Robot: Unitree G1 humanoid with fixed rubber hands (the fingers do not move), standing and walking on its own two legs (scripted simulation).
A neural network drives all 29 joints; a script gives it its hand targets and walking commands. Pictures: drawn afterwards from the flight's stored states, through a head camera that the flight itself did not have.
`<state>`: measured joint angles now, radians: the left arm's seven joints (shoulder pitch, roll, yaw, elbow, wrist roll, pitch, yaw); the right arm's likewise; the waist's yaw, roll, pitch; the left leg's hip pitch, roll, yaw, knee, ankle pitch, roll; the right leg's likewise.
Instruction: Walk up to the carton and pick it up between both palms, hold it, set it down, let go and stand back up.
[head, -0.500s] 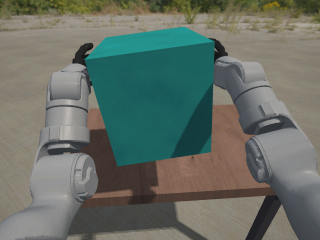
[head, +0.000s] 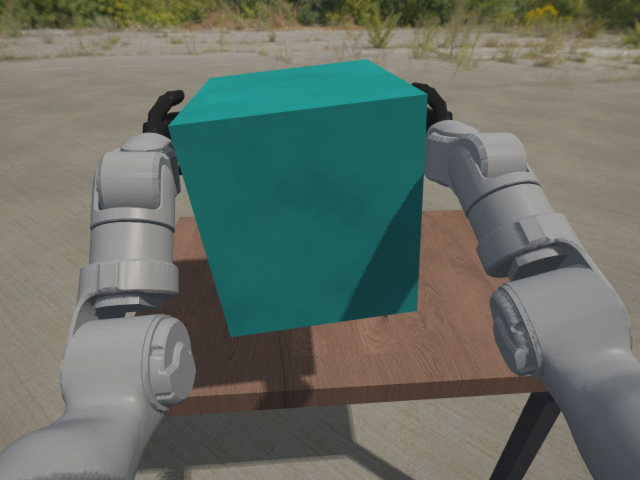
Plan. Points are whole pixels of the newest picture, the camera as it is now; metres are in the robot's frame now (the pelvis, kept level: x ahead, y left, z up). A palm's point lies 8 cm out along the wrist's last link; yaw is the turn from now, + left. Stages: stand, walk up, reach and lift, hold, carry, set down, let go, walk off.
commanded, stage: hold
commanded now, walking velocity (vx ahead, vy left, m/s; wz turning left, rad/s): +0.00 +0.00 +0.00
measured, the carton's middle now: (305, 185) +0.40 +0.00 +0.27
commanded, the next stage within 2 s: none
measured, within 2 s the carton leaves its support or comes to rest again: neither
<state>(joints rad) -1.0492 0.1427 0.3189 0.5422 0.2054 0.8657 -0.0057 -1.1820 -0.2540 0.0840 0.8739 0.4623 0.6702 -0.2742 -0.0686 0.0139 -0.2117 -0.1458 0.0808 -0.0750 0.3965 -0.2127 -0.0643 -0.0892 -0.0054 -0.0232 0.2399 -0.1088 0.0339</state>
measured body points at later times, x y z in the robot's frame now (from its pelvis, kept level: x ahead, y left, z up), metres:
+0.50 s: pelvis +0.00 +0.00 +0.00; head -0.09 +0.01 +0.44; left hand +0.39 +0.16 +0.33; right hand +0.39 -0.16 +0.33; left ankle +0.00 +0.15 -0.75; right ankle +0.02 -0.15 -0.75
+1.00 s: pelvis +0.00 +0.00 +0.00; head -0.10 +0.02 +0.44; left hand +0.39 +0.17 +0.33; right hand +0.38 -0.15 +0.34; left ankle +0.00 +0.15 -0.75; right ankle +0.02 -0.15 -0.75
